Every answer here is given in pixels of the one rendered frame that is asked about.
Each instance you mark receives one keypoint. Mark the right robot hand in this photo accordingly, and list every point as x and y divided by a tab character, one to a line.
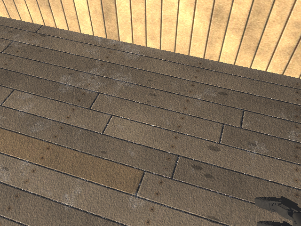
283	206

